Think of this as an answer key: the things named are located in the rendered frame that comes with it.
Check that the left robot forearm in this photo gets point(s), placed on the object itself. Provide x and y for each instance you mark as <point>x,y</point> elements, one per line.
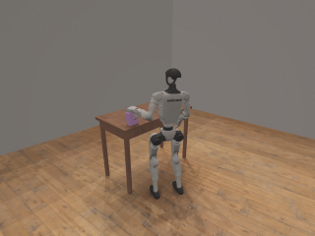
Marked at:
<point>141,112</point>

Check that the right robot hand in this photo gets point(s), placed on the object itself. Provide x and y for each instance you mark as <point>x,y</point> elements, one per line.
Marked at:
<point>177,124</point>

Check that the left robot hand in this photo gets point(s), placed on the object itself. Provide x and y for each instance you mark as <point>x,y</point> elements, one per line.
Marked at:
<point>131,109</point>

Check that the left robot shin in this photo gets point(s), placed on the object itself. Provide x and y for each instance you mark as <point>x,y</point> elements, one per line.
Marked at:
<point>154,175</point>

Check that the table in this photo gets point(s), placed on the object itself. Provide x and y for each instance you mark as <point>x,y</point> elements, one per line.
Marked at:
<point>116,124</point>

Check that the right robot forearm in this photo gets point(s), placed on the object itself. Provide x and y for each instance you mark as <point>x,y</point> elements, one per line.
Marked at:
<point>181,118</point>

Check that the robot left foot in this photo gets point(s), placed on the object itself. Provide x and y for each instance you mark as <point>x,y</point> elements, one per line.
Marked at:
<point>156,193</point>

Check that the robot left upper arm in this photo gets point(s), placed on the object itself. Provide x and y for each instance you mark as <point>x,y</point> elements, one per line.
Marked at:
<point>155,98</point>

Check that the robot right upper arm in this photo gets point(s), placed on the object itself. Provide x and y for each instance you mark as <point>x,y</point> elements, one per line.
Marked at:
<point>186,104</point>

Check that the sponge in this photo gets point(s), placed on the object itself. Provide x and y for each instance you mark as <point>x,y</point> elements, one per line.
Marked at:
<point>130,119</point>

